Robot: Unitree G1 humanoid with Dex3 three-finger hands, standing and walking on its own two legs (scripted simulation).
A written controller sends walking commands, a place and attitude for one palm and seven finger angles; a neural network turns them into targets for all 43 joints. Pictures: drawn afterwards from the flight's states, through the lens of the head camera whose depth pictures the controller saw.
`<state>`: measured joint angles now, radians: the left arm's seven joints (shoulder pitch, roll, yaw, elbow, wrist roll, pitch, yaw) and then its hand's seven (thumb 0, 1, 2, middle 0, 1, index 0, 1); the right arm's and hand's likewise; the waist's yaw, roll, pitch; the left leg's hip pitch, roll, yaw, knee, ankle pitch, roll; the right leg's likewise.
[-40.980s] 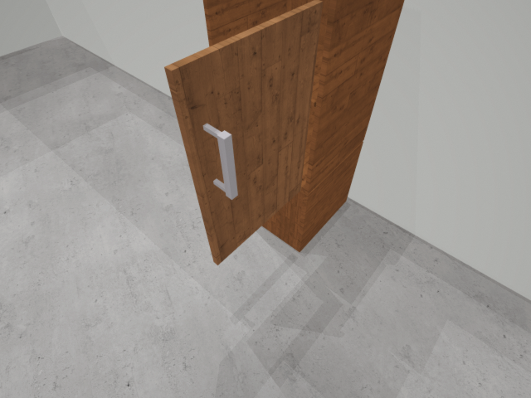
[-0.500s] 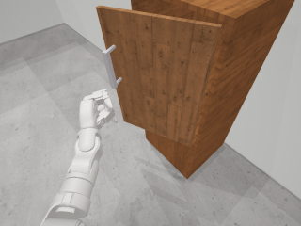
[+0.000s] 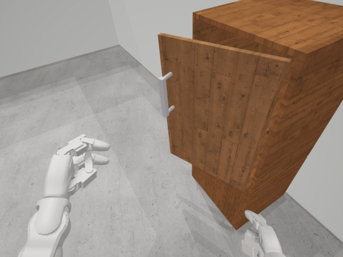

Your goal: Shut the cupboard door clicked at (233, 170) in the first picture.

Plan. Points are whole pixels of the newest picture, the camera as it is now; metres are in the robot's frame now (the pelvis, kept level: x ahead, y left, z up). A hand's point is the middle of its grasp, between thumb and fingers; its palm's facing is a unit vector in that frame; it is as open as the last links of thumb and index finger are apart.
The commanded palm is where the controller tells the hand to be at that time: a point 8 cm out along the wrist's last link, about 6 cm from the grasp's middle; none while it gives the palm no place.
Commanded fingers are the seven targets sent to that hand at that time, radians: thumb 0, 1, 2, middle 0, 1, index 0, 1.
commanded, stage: draw the hand back to the body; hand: left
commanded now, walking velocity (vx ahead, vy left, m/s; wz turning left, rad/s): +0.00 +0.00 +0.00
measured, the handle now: (167, 95) +0.65 +0.10 +0.04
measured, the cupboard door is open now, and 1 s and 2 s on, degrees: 23 23 23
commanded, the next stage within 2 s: step back with the hand held close in 0.64 s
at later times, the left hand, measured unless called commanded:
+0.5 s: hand (36, 192) +0.18 +0.27 +0.15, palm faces +0.47 -0.79 -0.40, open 7.3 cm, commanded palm +0.13 +0.30 +0.17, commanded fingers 0.00 0.90 0.90 -0.20 -0.30 -0.20 -0.30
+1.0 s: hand (36, 191) +0.18 +0.27 +0.15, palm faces +0.41 -0.78 -0.47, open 7.4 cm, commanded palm +0.12 +0.31 +0.17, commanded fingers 0.00 0.90 0.90 -0.20 -0.30 -0.20 -0.30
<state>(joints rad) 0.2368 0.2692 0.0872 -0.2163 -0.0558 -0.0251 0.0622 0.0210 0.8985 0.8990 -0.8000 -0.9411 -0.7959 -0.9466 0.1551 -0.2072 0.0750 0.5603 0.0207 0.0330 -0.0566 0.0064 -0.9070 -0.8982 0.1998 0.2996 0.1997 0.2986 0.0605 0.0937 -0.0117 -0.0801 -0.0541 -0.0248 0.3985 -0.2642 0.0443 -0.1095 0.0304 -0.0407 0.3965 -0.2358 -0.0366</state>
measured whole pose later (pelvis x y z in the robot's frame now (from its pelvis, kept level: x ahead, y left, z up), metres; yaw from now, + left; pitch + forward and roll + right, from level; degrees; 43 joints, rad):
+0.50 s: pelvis -0.01 +0.00 +0.00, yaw +0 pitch -4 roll +0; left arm 0.45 0.32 0.32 -0.34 -0.07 -0.08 0.11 0.02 0.90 0.90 -0.24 -0.33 -0.24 -0.33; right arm 0.20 -0.25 0.01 0.64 0.03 -0.07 -0.08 0.01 -0.91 -0.90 0.20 0.30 0.20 0.30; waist 0.07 0.09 -0.01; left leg -0.09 -0.06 -0.02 0.42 -0.26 0.05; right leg -0.12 0.03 -0.04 0.41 -0.23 -0.03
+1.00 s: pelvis -0.01 +0.01 -0.01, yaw +0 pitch +1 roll -1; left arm 0.53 0.37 0.37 -0.40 -0.07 -0.16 0.11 0.02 0.89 0.90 -0.21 -0.30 -0.21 -0.30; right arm 0.19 -0.27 -0.02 0.61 0.03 0.00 -0.07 0.01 -0.91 -0.90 0.20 0.30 0.20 0.30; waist 0.01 0.09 -0.03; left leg -0.25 -0.06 -0.02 0.54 -0.30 0.05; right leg -0.26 0.03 -0.05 0.49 -0.25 -0.03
